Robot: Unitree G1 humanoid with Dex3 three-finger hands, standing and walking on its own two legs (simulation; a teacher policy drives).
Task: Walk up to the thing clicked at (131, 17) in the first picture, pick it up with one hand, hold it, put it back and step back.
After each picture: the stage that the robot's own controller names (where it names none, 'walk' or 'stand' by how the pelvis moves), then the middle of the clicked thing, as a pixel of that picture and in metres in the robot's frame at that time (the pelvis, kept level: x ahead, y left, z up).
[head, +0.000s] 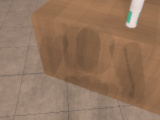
stand; (135, 7) +0.96 -0.32 +0.03
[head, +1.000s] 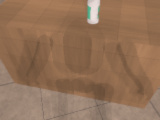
walk; (93, 1) +0.91 +0.00 +0.05
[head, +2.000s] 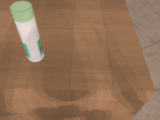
stand; (29, 35) +0.53 +0.25 +0.06
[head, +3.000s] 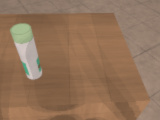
stand; (28, 54) +0.51 +0.23 +0.03
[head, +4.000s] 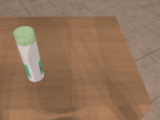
stand; (30, 56) +0.50 +0.23 +0.03
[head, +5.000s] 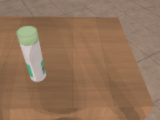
stand; (33, 56) +0.50 +0.22 +0.03
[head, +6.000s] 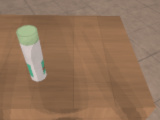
stand; (33, 56) +0.50 +0.22 +0.03
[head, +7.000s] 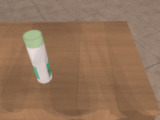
rise first; (39, 59) +0.51 +0.23 +0.03
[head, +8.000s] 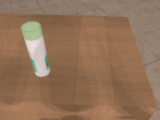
go down; (37, 51) +0.52 +0.23 +0.04
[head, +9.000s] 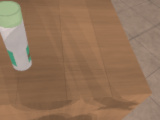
go down; (16, 41) +0.49 +0.22 +0.07
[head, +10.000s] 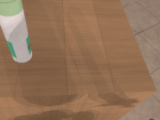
close in; (15, 31) +0.50 +0.21 +0.09
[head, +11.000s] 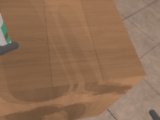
close; out of the picture +0.51 +0.24 +0.11
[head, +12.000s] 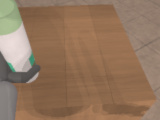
lift; (16, 49) +0.37 +0.18 +0.19
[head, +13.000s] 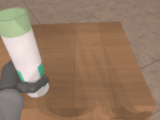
hold; (26, 58) +0.33 +0.17 +0.21
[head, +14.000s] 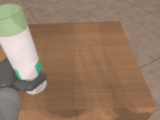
hold; (23, 56) +0.33 +0.17 +0.22
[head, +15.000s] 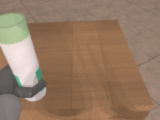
hold; (24, 63) +0.33 +0.17 +0.19
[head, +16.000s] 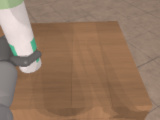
crouch; (19, 33) +0.39 +0.19 +0.25
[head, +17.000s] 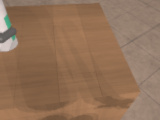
lower; out of the picture +0.49 +0.23 +0.22
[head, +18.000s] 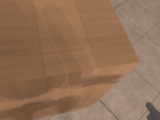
lower; out of the picture +0.53 +0.24 +0.13
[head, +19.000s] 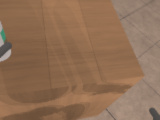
lower; out of the picture +0.49 +0.23 +0.11
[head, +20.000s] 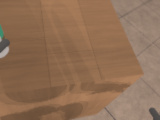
lower; out of the picture +0.50 +0.23 +0.11
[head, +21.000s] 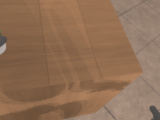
lower; out of the picture +0.51 +0.24 +0.11
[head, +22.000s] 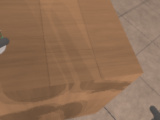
open; out of the picture +0.51 +0.24 +0.11
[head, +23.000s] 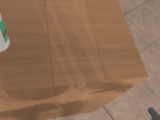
sink last; out of the picture +0.50 +0.23 +0.11
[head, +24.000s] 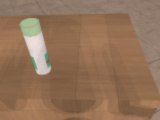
sink last; (37, 49) +0.53 +0.24 +0.07
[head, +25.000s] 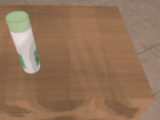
stand; (25, 45) +0.50 +0.23 +0.07
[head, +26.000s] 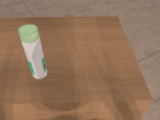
stand; (34, 54) +0.53 +0.22 +0.03
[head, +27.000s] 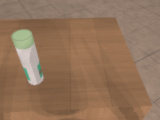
stand; (29, 60) +0.49 +0.23 +0.03
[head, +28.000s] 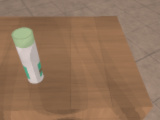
stand; (30, 58) +0.49 +0.23 +0.03
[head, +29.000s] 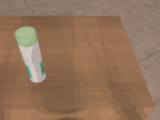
stand; (32, 57) +0.49 +0.22 +0.03
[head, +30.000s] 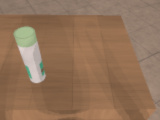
stand; (32, 57) +0.49 +0.22 +0.03
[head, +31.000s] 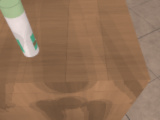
walk; (22, 30) +0.55 +0.27 +0.05
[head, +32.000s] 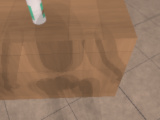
walk; out of the picture +0.78 +0.27 +0.06
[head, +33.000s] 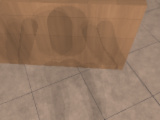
walk; out of the picture +1.06 +0.17 +0.06
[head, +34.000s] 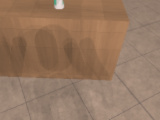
stand; out of the picture +1.13 +0.20 +0.03
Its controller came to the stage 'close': yes
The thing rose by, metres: 0.21
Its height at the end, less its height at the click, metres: +0.00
